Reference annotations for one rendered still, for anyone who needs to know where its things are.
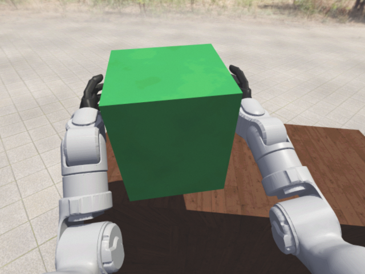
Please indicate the left robot hand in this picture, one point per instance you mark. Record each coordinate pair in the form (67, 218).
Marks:
(90, 97)

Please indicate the robot right forearm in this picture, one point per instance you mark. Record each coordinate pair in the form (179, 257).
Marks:
(282, 172)

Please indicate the pedestal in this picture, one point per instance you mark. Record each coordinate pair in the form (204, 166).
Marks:
(228, 231)

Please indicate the robot left upper arm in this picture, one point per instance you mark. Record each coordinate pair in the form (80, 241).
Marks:
(94, 248)

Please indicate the robot right upper arm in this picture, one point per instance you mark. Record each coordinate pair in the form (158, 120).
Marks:
(307, 228)

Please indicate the carton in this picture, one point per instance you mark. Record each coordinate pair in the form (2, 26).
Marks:
(171, 115)

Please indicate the right robot hand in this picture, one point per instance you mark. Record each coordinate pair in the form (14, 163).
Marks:
(241, 80)

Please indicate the robot left forearm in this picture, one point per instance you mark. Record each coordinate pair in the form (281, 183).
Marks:
(84, 165)

